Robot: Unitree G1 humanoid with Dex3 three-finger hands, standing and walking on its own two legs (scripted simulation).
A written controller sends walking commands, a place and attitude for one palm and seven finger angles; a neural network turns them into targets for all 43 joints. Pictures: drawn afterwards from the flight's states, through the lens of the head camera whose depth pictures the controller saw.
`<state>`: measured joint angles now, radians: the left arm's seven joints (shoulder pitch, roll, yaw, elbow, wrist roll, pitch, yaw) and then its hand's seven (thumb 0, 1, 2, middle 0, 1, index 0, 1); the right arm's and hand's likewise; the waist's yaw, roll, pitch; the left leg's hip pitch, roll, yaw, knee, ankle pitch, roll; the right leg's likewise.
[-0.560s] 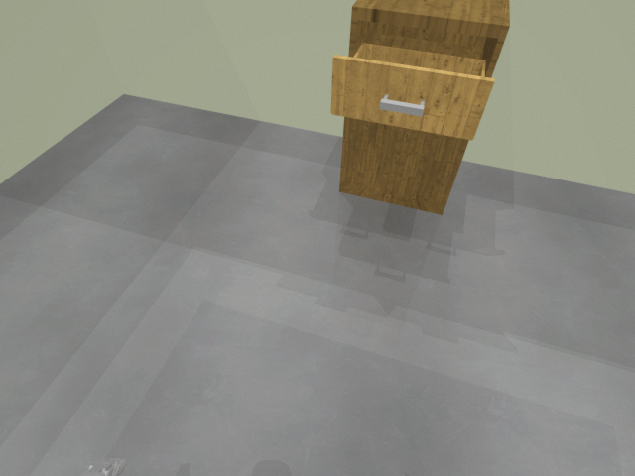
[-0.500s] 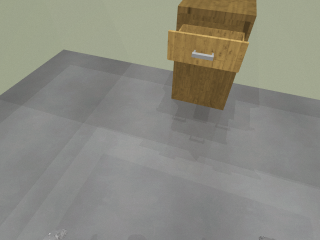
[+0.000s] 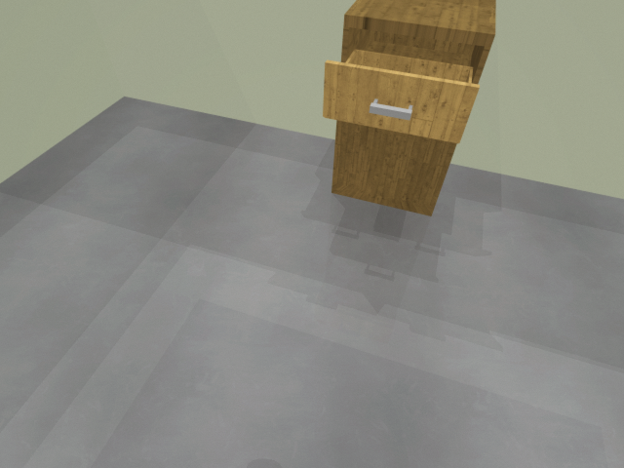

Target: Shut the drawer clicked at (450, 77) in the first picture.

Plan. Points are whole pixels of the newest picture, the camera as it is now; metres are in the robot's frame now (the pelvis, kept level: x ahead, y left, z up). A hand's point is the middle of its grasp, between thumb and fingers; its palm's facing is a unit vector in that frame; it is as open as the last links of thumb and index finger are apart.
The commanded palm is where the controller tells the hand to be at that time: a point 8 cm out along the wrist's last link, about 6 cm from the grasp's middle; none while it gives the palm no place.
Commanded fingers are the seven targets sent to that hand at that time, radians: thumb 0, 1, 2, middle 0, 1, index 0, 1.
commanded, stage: stand and wait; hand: left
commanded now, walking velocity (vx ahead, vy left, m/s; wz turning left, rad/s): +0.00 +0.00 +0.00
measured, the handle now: (391, 108) +1.10 -0.17 -0.09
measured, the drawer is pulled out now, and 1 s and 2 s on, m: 0.30 0.30 0.30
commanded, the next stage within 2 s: look at it before walking up in 0.26 s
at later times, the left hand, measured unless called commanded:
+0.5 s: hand out of the picture +0.06 +0.24 -0.15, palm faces -0.02 -0.95 -0.32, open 7.3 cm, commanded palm none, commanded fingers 0.00 0.90 0.90 -0.20 -0.30 -0.20 -0.30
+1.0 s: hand out of the picture +0.05 +0.25 -0.16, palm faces -0.02 -0.95 -0.32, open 7.3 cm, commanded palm none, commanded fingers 0.00 0.90 0.90 -0.20 -0.30 -0.20 -0.30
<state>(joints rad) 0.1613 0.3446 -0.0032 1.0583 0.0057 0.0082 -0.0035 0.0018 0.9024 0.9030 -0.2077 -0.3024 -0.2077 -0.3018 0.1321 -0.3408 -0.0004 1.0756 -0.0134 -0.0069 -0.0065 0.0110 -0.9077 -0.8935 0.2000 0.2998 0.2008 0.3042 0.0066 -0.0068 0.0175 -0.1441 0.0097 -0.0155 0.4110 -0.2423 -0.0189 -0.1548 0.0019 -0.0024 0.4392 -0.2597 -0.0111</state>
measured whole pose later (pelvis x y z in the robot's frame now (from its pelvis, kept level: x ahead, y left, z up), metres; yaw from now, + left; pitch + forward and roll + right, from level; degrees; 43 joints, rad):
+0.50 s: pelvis -0.01 +0.00 +0.00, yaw +0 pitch -2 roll +0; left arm 0.14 0.34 -0.01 1.08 0.01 0.00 -0.01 0.00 0.90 0.90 -0.21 -0.30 -0.21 -0.30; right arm 0.14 -0.33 0.01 1.11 -0.01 -0.01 0.00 0.01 -0.91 -0.89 0.20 0.30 0.20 0.30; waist 0.00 -0.01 0.01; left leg -0.14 0.02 -0.01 0.38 -0.20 -0.02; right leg -0.16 0.01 0.00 0.40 -0.22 -0.01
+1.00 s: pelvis -0.01 +0.00 +0.00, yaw +0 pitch -2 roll +0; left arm 0.16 0.34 -0.01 1.09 0.01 0.00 -0.01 0.00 0.90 0.90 -0.21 -0.30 -0.21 -0.30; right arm 0.13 -0.32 0.00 1.12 -0.01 -0.01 0.00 0.01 -0.91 -0.89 0.20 0.30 0.20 0.30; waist 0.01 -0.02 0.02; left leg -0.14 0.01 -0.01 0.37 -0.20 -0.01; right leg -0.15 0.00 0.00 0.38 -0.21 0.00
